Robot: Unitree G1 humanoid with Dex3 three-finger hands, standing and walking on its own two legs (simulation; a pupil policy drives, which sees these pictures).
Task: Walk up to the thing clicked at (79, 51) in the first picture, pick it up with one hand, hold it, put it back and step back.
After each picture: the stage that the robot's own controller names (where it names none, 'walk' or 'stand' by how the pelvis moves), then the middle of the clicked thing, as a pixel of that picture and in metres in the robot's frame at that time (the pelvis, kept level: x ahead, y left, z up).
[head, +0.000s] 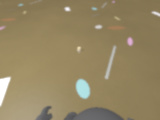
stand; (79, 49) +1.42 +0.24 -0.72
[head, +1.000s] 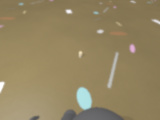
walk; (80, 54) +1.31 +0.15 -0.70
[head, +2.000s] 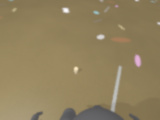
walk; (75, 70) +0.82 +0.16 -0.71
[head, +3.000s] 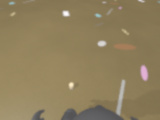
walk; (71, 86) +0.53 +0.20 -0.71
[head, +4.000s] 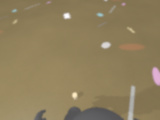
stand; (75, 96) +0.38 +0.19 -0.70
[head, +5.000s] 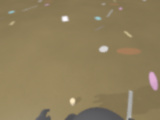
stand; (72, 101) +0.32 +0.19 -0.72
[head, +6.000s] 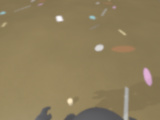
stand; (70, 101) +0.32 +0.22 -0.72
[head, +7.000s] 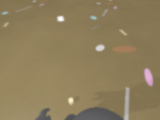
stand; (71, 101) +0.33 +0.21 -0.73
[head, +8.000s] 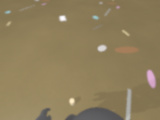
stand; (72, 101) +0.32 +0.20 -0.73
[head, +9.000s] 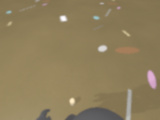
stand; (72, 101) +0.32 +0.19 -0.73
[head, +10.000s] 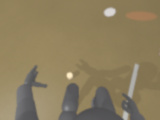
go down; (70, 76) +0.38 +0.19 -0.51
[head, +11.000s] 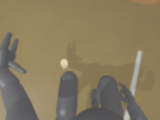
go down; (64, 64) +0.42 +0.23 -0.32
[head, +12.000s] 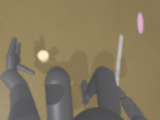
close in; (43, 57) +0.40 +0.26 -0.24
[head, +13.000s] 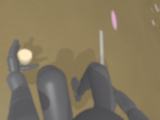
close; (25, 57) +0.40 +0.28 -0.22
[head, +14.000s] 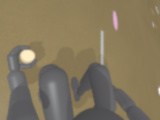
lift; (27, 57) +0.38 +0.27 -0.22
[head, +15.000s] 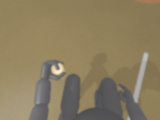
lift; (59, 71) +0.31 +0.22 -0.05
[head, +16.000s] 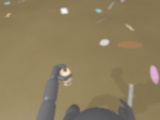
hold; (66, 76) +0.31 +0.17 +0.00
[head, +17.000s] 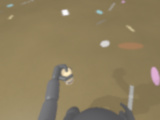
hold; (67, 76) +0.32 +0.17 +0.00
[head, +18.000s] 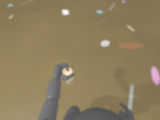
crouch; (68, 75) +0.32 +0.16 +0.00
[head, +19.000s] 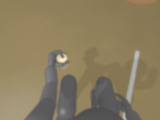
crouch; (63, 61) +0.40 +0.19 -0.11
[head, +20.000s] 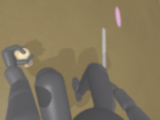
lower; (24, 58) +0.40 +0.28 -0.22
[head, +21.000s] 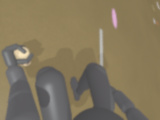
lower; (23, 57) +0.39 +0.29 -0.23
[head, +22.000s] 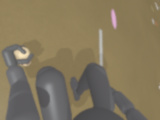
lower; (23, 57) +0.39 +0.29 -0.23
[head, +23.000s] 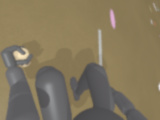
lower; (23, 57) +0.39 +0.29 -0.22
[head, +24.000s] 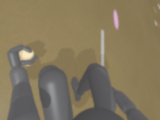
loosen; (26, 57) +0.38 +0.28 -0.22
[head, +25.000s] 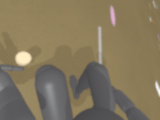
withdraw; (23, 59) +0.37 +0.28 -0.22
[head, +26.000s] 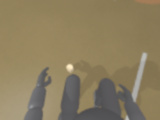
walk; (70, 68) +0.40 +0.21 -0.41
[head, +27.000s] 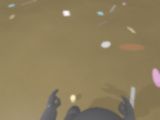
stand; (73, 98) +0.33 +0.17 -0.66
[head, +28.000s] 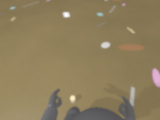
stand; (72, 99) +0.34 +0.18 -0.67
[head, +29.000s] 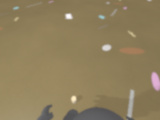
stand; (73, 99) +0.34 +0.17 -0.71
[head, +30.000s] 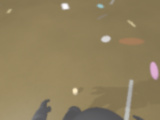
walk; (75, 91) +0.38 +0.15 -0.71
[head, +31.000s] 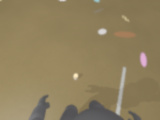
walk; (75, 76) +0.57 +0.13 -0.71
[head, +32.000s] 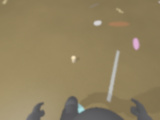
walk; (73, 59) +0.88 +0.29 -0.69
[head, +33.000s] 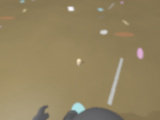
stand; (78, 62) +1.00 +0.19 -0.71
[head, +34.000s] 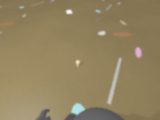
stand; (77, 63) +1.01 +0.22 -0.73
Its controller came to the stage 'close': yes
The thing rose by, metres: 0.69
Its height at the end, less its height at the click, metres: +0.00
